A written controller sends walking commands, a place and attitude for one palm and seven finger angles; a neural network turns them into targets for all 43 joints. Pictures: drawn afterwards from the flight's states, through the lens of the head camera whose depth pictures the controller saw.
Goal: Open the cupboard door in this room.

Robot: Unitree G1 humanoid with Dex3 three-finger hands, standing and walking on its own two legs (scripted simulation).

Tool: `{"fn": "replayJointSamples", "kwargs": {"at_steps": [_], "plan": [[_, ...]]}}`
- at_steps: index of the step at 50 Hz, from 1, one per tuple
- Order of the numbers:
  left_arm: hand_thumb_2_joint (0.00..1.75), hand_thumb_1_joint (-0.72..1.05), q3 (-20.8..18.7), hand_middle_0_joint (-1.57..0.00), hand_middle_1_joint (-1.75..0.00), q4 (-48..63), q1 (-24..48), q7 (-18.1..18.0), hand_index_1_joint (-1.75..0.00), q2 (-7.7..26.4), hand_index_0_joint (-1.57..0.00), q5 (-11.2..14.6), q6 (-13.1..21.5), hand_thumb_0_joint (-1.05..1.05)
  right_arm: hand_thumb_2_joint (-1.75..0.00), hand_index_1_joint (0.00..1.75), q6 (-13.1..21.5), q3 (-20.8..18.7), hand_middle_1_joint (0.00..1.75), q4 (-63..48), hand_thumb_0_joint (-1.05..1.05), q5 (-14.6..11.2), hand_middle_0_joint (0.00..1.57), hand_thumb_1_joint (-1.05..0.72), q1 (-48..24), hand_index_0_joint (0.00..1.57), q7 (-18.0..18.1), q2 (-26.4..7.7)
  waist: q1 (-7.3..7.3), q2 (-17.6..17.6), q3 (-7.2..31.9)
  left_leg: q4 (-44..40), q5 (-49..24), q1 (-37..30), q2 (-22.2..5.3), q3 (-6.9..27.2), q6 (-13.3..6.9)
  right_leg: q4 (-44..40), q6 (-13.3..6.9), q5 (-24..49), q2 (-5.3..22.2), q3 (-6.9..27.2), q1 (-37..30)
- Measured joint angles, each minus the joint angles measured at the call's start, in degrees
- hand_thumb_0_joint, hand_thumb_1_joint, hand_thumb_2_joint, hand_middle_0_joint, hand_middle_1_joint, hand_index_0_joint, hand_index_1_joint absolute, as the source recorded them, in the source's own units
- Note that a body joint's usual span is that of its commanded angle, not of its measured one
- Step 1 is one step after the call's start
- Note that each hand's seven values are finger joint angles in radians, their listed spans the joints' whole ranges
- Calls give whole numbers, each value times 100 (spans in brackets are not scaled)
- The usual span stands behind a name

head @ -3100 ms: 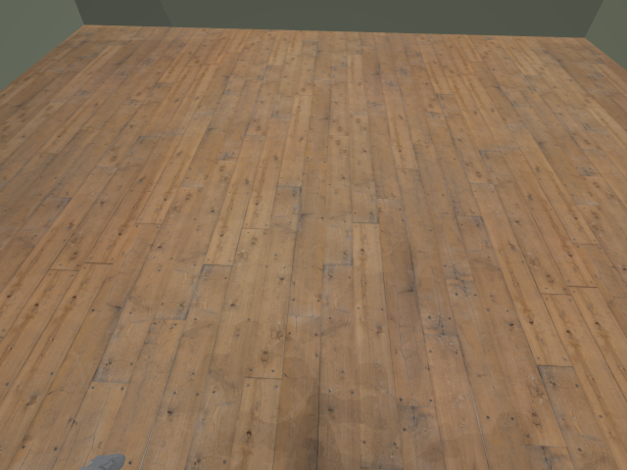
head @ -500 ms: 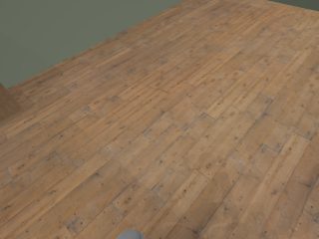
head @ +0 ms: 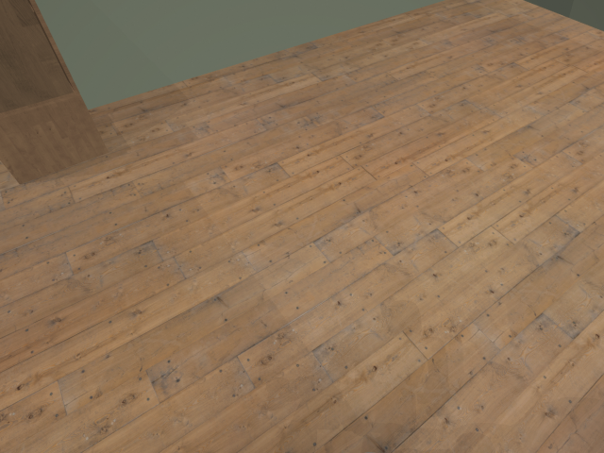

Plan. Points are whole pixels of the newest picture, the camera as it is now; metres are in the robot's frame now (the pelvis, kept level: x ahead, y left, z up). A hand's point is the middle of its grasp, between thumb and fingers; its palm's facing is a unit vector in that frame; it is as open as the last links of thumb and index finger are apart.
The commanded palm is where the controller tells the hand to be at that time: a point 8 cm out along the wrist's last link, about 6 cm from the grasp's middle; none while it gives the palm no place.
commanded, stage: turn or walk to find it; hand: left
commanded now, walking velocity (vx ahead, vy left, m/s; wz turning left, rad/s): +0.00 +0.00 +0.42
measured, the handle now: out of the picture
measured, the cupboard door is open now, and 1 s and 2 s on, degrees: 0 0 0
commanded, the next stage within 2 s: none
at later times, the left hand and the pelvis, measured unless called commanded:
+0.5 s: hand out of the picture -0.03 +0.20 -0.19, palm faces +0.28 -0.93 -0.22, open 7.4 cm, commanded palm none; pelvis -0.02 -0.01 -0.01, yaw +15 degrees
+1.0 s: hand out of the picture -0.02 +0.20 -0.15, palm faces +0.42 -0.86 -0.28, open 7.4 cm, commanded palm none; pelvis -0.03 -0.02 -0.01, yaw +25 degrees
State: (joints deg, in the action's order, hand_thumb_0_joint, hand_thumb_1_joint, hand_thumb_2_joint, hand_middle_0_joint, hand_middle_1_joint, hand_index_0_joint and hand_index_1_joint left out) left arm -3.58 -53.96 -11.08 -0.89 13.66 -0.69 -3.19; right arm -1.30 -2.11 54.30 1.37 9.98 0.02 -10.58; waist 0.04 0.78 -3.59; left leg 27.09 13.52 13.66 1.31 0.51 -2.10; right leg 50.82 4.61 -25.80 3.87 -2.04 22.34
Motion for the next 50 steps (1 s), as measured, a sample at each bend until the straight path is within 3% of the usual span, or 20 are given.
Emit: {"fn": "replayJointSamples", "kwargs": {"at_steps": [3,6,10,12,14,17,22,25,26,29,31,34,41,45,47,48,50], "plan": [[90,91,39,-20,-30,110,111,-5,-30,-85,-19,16,49,0,-90,30,-47,-42,30,5,0,13,20,-91,58,21,-18,-52,72,-105,14,91,-3,96,47,147,58,-708,-41,117,-96,4,-288],[90,91,91,-20,-30,241,127,-11,-30,-142,-19,12,172,0,-90,30,-88,-96,30,4,0,-22,20,-91,170,21,-41,-117,86,-145,80,413,106,316,148,271,163,-1881,-124,834,-136,-47,-775],[90,91,171,-20,-30,288,78,-34,-30,-318,-20,-50,268,0,-90,30,-238,-221,30,75,0,-24,20,-91,224,20,-67,-277,84,-316,57,2341,1205,995,163,258,275,-1789,-519,747,-101,-314,-825],[90,91,190,-20,-30,274,3,-49,-30,-369,-20,-59,260,0,-90,30,-279,-259,30,116,0,-12,20,-91,229,20,-99,-337,85,-322,47,3239,1133,1256,77,155,342,-1916,-548,779,-54,-415,-935],[90,91,202,-20,-30,226,-55,-59,-30,-390,-20,-73,252,0,-90,30,-284,-273,30,136,0,-11,20,-91,238,20,-118,-367,103,-289,24,3562,1041,1330,-50,58,424,-2017,-541,824,8,-517,-1026],[90,91,209,-20,-30,151,-129,-52,-30,-382,-20,-89,256,0,-90,30,-301,-261,30,171,0,-23,20,-91,231,20,-125,-370,95,-192,-21,3275,1090,1193,-209,-54,508,-2076,-509,838,119,-669,-1107],[90,90,171,-20,-30,43,-246,-27,-30,-267,-20,-115,244,0,-90,30,-296,-186,30,196,0,-61,20,-91,86,20,-127,-314,-26,0,-122,2118,1221,719,-328,-272,498,-1900,-401,752,304,-890,-1049],[90,90,112,-20,-30,-39,-339,-21,-30,-141,-20,-84,189,0,-90,30,-197,-132,30,117,0,-66,20,-91,23,20,-127,-282,-59,96,-122,953,614,238,-328,-443,425,-1543,-266,573,432,-1036,-909],[90,90,86,-20,-30,-60,-370,-14,-30,-84,-20,-58,151,0,-90,30,-144,-124,30,88,0,-54,20,-91,1,20,-128,-267,-69,148,-108,753,322,189,-296,-454,314,-1296,-216,476,500,-1026,-783],[90,91,7,-20,-30,-191,-369,-47,-30,79,-20,-40,-48,0,-90,30,-34,-69,30,23,0,-28,20,-91,-92,20,-95,-131,-143,325,-130,910,519,254,-190,-509,46,36,-118,-419,396,-459,-223],[90,91,-27,-20,-30,-274,-323,-28,-30,121,-20,-35,-108,1,-90,30,5,-30,30,-14,0,-18,20,-91,-80,20,-39,-73,-117,289,-95,696,458,185,-163,-438,-6,730,-97,-281,263,-251,71],[90,91,-38,-20,-30,-263,-256,8,-30,136,-20,-28,-67,1,-90,30,34,18,30,-12,0,-23,20,-91,-45,20,2,-21,-105,212,-48,271,181,45,-106,-325,-24,1046,-40,56,176,-112,270],[90,91,3,-20,-30,-58,-19,1,-30,20,-19,-1,-15,1,-90,30,4,12,30,18,0,-10,20,-91,85,21,-9,6,4,6,32,-98,-119,-20,17,-35,-29,203,18,69,28,27,61],[90,91,53,-20,-30,68,127,-12,-30,-106,-19,22,42,0,-90,30,-57,-42,30,42,0,12,20,-91,174,21,-26,-46,104,-115,57,12,-139,99,85,136,48,-681,-42,135,-100,31,-297],[90,91,88,-20,-30,139,162,-15,-30,-167,-19,32,108,0,-90,30,-84,-77,30,53,0,-1,20,-91,237,21,-34,-93,129,-173,82,175,-102,219,131,226,115,-1404,-73,536,-164,-9,-604],[90,91,108,-20,-30,188,149,-18,-30,-182,-20,25,161,0,-90,30,-95,-96,30,49,0,-20,20,-91,284,21,-43,-115,124,-174,114,335,-46,324,177,258,158,-1854,-131,789,-155,-20,-785],[90,91,155,-20,-30,208,155,-34,-30,-292,-20,-20,234,0,-90,30,-158,-163,30,82,0,-40,20,-91,304,20,-52,-207,132,-327,83,1090,658,623,166,316,228,-1804,-402,854,-190,-158,-782]]}}
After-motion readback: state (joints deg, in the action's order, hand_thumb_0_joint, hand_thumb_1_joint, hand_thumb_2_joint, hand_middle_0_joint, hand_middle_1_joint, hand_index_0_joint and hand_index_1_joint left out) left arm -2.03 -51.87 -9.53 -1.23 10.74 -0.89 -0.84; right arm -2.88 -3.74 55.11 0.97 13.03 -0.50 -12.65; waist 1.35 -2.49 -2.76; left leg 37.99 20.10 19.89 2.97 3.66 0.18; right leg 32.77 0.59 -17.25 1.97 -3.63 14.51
